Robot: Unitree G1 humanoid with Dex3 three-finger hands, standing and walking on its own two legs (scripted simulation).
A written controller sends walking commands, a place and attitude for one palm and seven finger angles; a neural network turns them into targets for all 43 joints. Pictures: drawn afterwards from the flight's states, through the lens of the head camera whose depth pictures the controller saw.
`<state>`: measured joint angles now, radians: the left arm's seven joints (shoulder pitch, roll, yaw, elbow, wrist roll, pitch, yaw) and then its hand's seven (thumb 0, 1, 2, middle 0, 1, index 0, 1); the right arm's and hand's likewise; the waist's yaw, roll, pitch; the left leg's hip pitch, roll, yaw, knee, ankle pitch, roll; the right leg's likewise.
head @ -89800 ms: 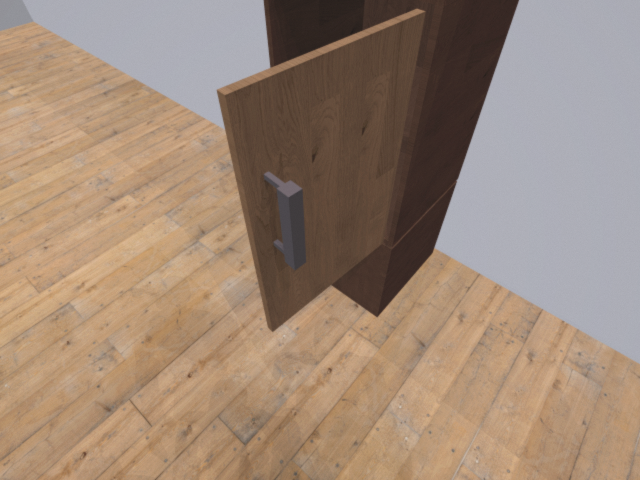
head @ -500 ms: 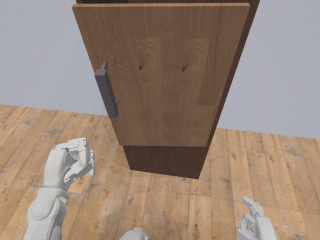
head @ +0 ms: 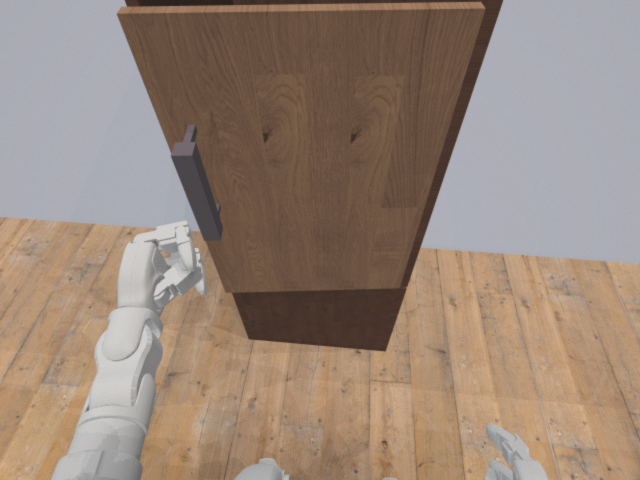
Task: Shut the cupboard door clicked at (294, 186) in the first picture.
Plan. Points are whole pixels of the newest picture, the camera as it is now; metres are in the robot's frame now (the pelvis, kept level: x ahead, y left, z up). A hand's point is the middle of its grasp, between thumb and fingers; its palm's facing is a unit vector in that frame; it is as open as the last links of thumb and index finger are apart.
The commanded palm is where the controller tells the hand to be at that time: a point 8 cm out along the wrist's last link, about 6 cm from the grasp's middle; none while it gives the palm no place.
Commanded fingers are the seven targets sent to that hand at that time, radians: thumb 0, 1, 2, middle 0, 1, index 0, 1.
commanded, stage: bring the fist close to the handle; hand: left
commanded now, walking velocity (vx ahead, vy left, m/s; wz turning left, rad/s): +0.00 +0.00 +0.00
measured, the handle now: (202, 185) +0.50 +0.20 +0.07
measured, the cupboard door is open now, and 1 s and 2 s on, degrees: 7 7 0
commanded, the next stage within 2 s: push the door shut along its arc in 0.66 s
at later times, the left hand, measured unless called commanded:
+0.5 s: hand (217, 231) +0.41 +0.16 +0.08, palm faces +0.07 -1.00 -0.02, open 3.1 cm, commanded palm +0.37 +0.21 +0.07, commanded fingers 0.00 0.90 0.90 -1.30 -1.50 -1.30 -1.50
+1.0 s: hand (220, 219) +0.43 +0.16 +0.08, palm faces +0.02 -1.00 -0.03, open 3.1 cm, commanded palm +0.41 +0.21 +0.07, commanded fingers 0.00 0.90 0.90 -1.30 -1.50 -1.30 -1.50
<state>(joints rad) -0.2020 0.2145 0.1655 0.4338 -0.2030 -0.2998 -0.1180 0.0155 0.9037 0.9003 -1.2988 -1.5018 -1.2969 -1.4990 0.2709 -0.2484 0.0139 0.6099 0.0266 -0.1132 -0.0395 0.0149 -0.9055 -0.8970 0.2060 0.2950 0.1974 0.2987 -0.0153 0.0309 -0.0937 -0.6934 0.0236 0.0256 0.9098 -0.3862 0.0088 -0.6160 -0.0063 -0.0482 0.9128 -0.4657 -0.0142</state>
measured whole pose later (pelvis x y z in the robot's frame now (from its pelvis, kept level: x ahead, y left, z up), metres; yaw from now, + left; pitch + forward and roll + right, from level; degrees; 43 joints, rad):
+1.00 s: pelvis -0.01 -0.01 -0.01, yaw +0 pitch +13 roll -1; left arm -0.62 0.30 0.24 0.93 -0.15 -0.40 -0.15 0.02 0.90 0.90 -1.30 -1.50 -1.30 -1.50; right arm 0.28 -0.25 0.01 0.64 0.02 -0.04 -0.03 0.01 -0.91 -0.90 0.21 0.29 0.20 0.30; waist -0.07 0.03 -0.11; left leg -0.79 0.04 0.02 0.94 -0.38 0.00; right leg -0.71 0.01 -0.05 0.95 -0.46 -0.03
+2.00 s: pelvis -0.06 +0.01 -0.04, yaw +0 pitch +19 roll -3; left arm -1.07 0.42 0.26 1.28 -0.04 -0.36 0.05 0.01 0.90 0.90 -1.45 -1.50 -1.44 -1.50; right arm 0.36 -0.26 0.04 0.68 -0.03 -0.12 0.01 0.01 -0.91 -0.90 0.21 0.29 0.20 0.30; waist -0.17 0.03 -0.12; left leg -1.09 0.02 -0.04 1.10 -0.35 0.01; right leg -0.99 0.01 -0.09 1.08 -0.42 -0.02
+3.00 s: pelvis +0.02 -0.02 +0.01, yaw -2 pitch +8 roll +0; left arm -0.21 0.20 0.16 0.42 -0.19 -0.26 -0.06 0.02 0.90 0.90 -1.30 -1.50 -1.30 -1.50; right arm 0.24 -0.24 0.01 0.56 0.04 0.00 -0.03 0.01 -0.91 -0.90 0.20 0.29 0.20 0.30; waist -0.01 0.04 -0.11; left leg -0.58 0.01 0.00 0.81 -0.38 -0.01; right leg -0.52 0.03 -0.02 0.83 -0.45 -0.04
